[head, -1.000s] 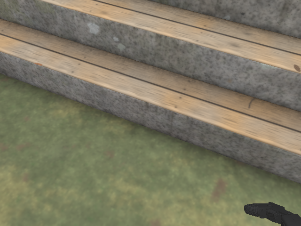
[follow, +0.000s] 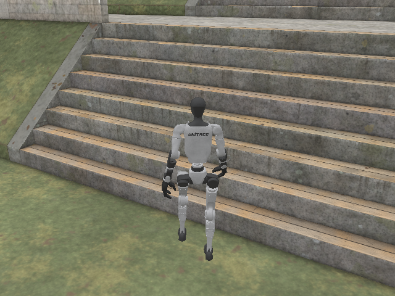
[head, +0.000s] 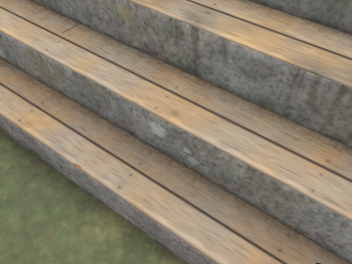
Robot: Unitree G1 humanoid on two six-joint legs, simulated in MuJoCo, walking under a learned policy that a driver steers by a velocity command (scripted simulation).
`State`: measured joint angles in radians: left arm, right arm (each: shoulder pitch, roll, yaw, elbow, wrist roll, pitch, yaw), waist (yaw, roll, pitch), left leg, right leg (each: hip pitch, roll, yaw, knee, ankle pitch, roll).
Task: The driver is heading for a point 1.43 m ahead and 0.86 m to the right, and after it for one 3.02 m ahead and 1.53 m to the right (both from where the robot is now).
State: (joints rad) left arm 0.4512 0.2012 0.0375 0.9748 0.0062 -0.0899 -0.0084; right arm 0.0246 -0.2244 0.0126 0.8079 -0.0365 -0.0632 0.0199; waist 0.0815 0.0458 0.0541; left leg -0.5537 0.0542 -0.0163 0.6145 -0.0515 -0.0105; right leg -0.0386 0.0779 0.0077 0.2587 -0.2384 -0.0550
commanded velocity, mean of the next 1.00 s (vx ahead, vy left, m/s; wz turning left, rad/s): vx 0.50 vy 0.00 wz -0.53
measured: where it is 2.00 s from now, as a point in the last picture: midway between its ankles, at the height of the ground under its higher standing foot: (236, 255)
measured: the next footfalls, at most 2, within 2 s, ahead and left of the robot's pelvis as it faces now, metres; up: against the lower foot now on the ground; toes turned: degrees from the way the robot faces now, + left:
left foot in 0.08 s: +0.19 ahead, +0.11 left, +0.00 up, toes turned -3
right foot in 0.52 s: +0.14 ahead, -0.07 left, +0.00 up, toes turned -23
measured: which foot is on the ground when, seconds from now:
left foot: up 0.00-0.06, down 0.08-0.54, up 0.56-1.00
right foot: down 0.00-0.08, up 0.10-0.50, down 0.52-1.00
